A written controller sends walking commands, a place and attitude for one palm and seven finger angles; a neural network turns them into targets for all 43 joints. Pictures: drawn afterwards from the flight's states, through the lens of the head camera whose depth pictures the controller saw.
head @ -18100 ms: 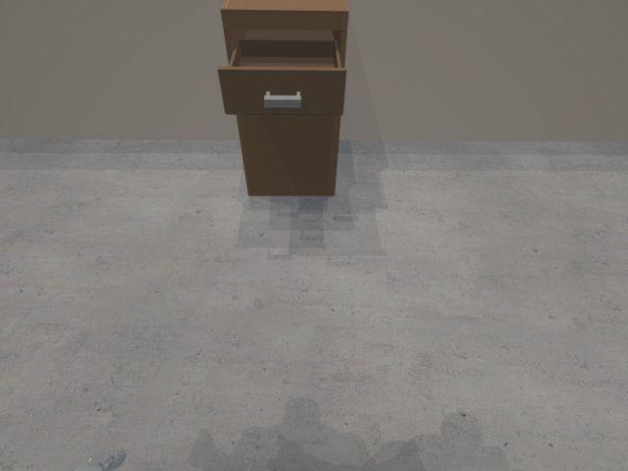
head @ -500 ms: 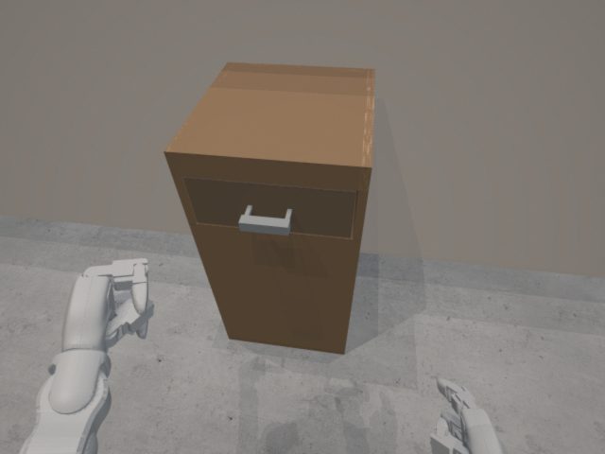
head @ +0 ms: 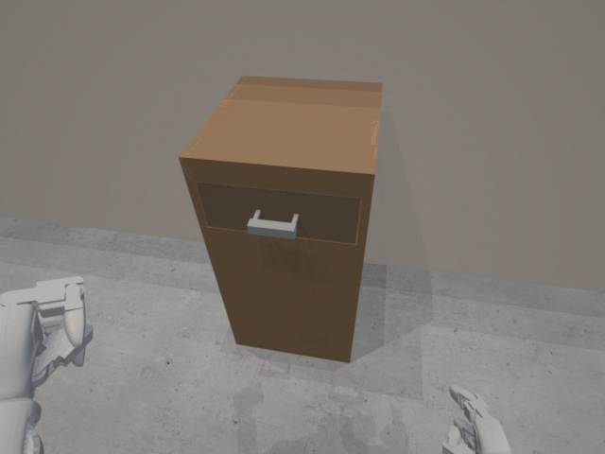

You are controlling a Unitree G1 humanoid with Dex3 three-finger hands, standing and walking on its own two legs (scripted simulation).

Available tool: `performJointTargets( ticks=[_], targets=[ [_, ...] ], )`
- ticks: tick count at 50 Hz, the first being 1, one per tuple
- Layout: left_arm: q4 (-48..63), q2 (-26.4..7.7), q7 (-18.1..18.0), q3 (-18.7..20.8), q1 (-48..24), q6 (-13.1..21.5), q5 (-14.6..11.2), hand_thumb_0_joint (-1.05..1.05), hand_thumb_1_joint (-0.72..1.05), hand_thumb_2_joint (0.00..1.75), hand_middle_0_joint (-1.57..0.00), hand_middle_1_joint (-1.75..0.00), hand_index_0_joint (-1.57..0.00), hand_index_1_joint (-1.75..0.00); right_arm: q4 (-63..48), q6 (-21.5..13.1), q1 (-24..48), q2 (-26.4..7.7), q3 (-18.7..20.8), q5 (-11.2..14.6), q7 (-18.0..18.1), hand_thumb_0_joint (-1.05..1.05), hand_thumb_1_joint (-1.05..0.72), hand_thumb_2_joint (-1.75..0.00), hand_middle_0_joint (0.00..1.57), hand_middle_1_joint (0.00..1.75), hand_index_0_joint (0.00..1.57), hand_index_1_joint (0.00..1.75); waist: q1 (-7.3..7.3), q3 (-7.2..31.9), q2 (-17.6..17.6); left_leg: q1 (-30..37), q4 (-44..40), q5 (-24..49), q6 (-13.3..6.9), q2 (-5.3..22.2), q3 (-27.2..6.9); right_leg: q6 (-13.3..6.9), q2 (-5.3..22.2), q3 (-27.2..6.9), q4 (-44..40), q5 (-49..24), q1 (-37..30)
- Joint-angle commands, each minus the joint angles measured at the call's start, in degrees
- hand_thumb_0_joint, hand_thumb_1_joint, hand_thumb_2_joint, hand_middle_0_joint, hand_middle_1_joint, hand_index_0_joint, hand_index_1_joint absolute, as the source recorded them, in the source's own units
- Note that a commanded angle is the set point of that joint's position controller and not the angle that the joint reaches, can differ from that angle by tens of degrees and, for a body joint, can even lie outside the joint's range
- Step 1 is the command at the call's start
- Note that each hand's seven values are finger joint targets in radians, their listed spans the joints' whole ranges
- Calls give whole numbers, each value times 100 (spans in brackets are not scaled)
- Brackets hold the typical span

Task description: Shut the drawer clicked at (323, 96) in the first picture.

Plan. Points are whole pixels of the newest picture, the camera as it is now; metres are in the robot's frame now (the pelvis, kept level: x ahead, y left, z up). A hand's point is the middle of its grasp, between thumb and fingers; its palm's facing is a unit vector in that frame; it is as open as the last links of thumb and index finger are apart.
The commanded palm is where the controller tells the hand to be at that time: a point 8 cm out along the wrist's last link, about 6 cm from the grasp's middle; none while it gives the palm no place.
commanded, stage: step back with the hand held close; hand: left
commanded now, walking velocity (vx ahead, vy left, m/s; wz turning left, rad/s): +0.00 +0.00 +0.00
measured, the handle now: (274, 222) +0.61 +0.16 -0.09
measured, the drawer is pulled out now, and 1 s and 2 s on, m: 0.00 0.00 0.00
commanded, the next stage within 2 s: stop stepping back and stand still in 1.52 s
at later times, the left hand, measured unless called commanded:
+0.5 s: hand (74, 345) +0.17 +0.25 +0.15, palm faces +0.30 -0.80 -0.52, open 3.3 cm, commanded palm +0.11 +0.29 +0.18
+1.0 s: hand (40, 389) +0.12 +0.25 +0.16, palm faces +0.34 -0.80 -0.50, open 3.3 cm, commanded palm +0.05 +0.30 +0.18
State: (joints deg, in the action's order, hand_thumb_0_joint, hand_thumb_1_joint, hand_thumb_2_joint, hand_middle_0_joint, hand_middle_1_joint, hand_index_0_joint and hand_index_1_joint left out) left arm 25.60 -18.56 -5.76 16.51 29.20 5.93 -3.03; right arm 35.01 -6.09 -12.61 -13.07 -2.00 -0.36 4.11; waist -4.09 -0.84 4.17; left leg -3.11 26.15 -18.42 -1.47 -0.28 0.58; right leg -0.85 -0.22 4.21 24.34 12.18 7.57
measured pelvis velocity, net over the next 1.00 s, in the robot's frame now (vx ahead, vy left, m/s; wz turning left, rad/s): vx -0.08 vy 0.02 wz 0.02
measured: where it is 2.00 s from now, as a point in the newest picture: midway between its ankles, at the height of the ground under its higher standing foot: outside the picture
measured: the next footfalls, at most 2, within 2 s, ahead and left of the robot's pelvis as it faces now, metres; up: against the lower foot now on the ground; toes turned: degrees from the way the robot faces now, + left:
left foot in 1.48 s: -0.10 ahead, +0.12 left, +0.00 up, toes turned +1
right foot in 1.72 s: -0.19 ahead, -0.13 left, +0.00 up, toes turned -1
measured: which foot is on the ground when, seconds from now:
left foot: down 0.00-1.00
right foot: down 0.00-1.00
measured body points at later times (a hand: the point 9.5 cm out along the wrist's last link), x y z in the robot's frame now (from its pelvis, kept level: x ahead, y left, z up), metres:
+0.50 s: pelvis -0.03 +0.01 +0.00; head -0.01 +0.00 +0.45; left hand +0.14 +0.29 +0.18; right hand +0.13 -0.24 -0.09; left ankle -0.04 +0.10 -0.74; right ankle +0.02 -0.11 -0.74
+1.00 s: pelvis -0.08 +0.02 -0.01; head -0.06 +0.04 +0.44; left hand +0.10 +0.30 +0.18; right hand +0.07 -0.23 -0.09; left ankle -0.04 +0.10 -0.74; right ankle -0.02 -0.11 -0.73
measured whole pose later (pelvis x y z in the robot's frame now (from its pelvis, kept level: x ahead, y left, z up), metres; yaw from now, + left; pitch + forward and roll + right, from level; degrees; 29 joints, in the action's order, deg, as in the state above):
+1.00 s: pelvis -0.08 +0.02 -0.01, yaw +1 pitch +1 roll -2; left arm 33.1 -23.3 -8.0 22.0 34.5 16.0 1.3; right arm 32.3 -3.8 -14.2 -12.7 1.0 -0.9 5.0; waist 2.2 -0.9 -0.3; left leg -21.7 34.8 -14.7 -3.6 -1.8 0.1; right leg 1.0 -1.0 0.4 35.1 9.5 23.5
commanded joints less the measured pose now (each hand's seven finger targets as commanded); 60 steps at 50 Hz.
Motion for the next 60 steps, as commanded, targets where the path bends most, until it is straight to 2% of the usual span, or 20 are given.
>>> performJointTargets(
  ticks=[1, 4, 5, 6, 7, 11, 17, 22, 26, 30, 34, 40, 42, 44, 47, 49, 51, 54, 58, 60],
  targets=[
    [1434, -1101, -160, 663, -516, 404, -10, 0, 90, 90, -140, -160, -140, -160, -939, -462, 700, -554, 222, 4, 62, 0, -90, -90, 20, 30, 20, 30, 22, 476, 1, -566, -535, 1221, -2, 150, -159, -105, 146, -358, -346, -553, -547],
    [1489, -1096, -190, 666, -482, 404, 13, 0, 90, 90, -140, -160, -140, -160, -903, -543, 712, -526, 204, 0, 52, 0, -90, -90, 20, 30, 20, 30, 19, 401, 139, -590, -507, 1372, 21, 137, -139, -111, 137, -366, -347, -708, -564],
    [1751, -1982, -245, 1682, -1496, 778, -2, 0, 90, 90, -140, -160, -140, -160, -1135, -412, 590, -608, 141, 24, 35, 0, -90, -90, 20, 30, 20, 30, 294, -436, 262, -1140, -566, 648, -82, 154, -263, -127, 391, -1076, -741, -493, 32],
    [1049, -1408, -193, 1302, -698, 803, 12, 0, 90, 90, -140, -160, -140, -160, -899, -319, 626, -564, 252, -5, 48, 0, -90, -90, 20, 30, 20, 30, 321, -483, -394, -1167, -356, 509, -103, 173, -333, -159, 571, -1194, -971, -150, 346],
    [816, -1102, -156, 1024, -263, 762, 53, 0, 90, 90, -140, -160, -140, -160, -891, -235, 615, -581, 295, -14, 12, 0, -90, -90, 20, 30, 20, 30, 353, -467, -590, -1008, -221, 614, -116, 161, -320, -189, 642, -1269, -1109, -15, 544],
    [882, -906, -118, 860, 189, 917, 61, 0, 90, 90, -140, -160, -140, -160, -899, -74, 643, -647, 401, -24, -37, 0, -90, -90, 20, 30, 20, 30, 386, 224, -270, -895, -291, 1054, -93, 227, -261, -141, 676, -1020, -801, -599, 276],
    [1374, -1257, -241, 1229, 724, 1008, 35, 0, 90, 90, -140, -160, -140, -160, -1104, 95, 716, -660, 511, 24, -10, 0, -90, -90, 20, 30, 20, 30, 322, 1216, -223, -1218, -398, 1954, -55, 351, -333, -18, 538, -638, 10, -1902, -538],
    [1594, -1339, -282, 1298, 736, 1013, 30, 0, 90, 90, -140, -160, -140, -160, -1182, 148, 715, -664, 553, 40, 73, 0, -90, -90, 20, 30, 20, 30, 327, 1133, -84, -1487, -373, 2285, -38, 409, -433, 32, 451, -593, 366, -2204, -459],
    [1557, -1212, -253, 1149, 610, 993, 85, 0, 90, 90, -140, -160, -140, -160, -1180, 129, 710, -704, 567, 32, 102, 0, -90, -90, 20, 30, 20, 30, 350, 792, 74, -1912, -607, 1857, -118, 553, -582, 104, 302, -553, 607, -1746, -332],
    [1415, -1125, -251, 1097, 438, 984, 175, 0, 90, 90, -140, -160, -140, -160, -1193, 94, 695, -758, 579, 19, 113, 0, -90, -90, 20, 30, 20, 30, 365, 482, 75, -2868, -915, 413, -315, 687, -716, 137, 233, -654, 898, -1248, -607],
    [1383, -1128, -272, 1104, 207, 1030, 260, 0, 90, 90, -140, -160, -140, -160, -1236, 51, 657, -749, 559, 35, 109, 0, -90, -90, 20, 30, 20, 30, 416, 149, -283, -3647, -933, -1187, -449, 665, -768, 131, 287, -880, 822, -598, -649],
    [1671, -1301, -325, 1194, 115, 1162, 244, 0, 90, 90, -140, -160, -140, -160, -1208, 11, 517, -701, 574, -27, 63, 0, -90, -90, 20, 30, 20, 30, 493, 318, -818, -2596, 198, -1027, -256, 179, -489, -147, 773, -1545, -505, 986, 697],
    [1857, -1241, -355, 1095, 229, 1249, 209, 0, 90, 90, -140, -160, -140, -160, -1168, -11, 448, -685, 550, -29, 52, 0, -90, -90, 20, 30, 20, 30, 538, 463, -604, -2028, 370, -808, -198, 157, -469, -190, 854, -1401, -598, 1178, 1180],
    [1943, -1272, -405, 1140, 364, 1308, 216, 0, 90, 90, -140, -160, -140, -160, -1173, -34, 476, -721, 537, -40, 70, 0, -90, -90, 20, 30, 20, 30, 543, 505, -172, -2225, -122, -928, -268, 340, -689, -75, 609, -1088, -242, 960, 984],
    [2032, -1330, -426, 1377, 482, 1368, 386, 0, 90, 90, -140, -160, -140, -160, -1253, -131, 639, -791, 555, -28, 135, 0, -90, -90, 20, 30, 20, 30, 428, 590, 975, -4186, -1614, -1726, -635, 1228, -1618, 213, -174, -508, 1850, -412, -908],
    [2080, -1404, -411, 1478, 475, 1356, 403, 0, 90, 90, -140, -160, -140, -160, -1259, -153, 587, -724, 600, -46, 150, 0, -90, -90, 20, 30, 20, 30, 388, 709, 650, -4067, -1259, -659, -623, 1225, -1451, 207, -188, -587, 2018, -912, -955],
    [1918, -1400, -364, 1517, 572, 1351, 386, 0, 90, 90, -140, -160, -140, -160, -1266, -216, 663, -739, 652, -29, 129, 0, -90, -90, 20, 30, 20, 30, 368, 570, 336, -4146, -1031, -364, -620, 1145, -1330, 199, -212, -718, 1867, -674, -1002],
    [1832, -1269, -250, 1407, 778, 1423, 278, 0, 90, 90, -140, -160, -140, -160, -1091, -231, 549, -775, 659, -55, 74, 0, -90, -90, 20, 30, 20, 30, 407, 648, 129, -3386, -553, 871, -437, 872, -1014, 116, -87, -851, 1313, -1650, -542],
    [2015, -1305, -172, 1292, 743, 1442, 154, 0, 90, 90, -140, -160, -140, -160, -931, -205, 491, -722, 651, -81, 34, 0, -90, -90, 20, 30, 20, 30, 433, 1493, 94, -1800, -39, 2920, -280, 812, -644, 137, 101, -935, 1219, -2297, 50],
    [2142, -1408, -181, 1366, 762, 1398, 123, 0, 90, 90, -140, -160, -140, -160, -968, -166, 553, -721, 668, -79, 30, 0, -90, -90, 20, 30, 20, 30, 415, 1674, 2, -1681, 59, 2761, -280, 825, -626, 143, 124, -1001, 1149, -2038, 65]
  ],
)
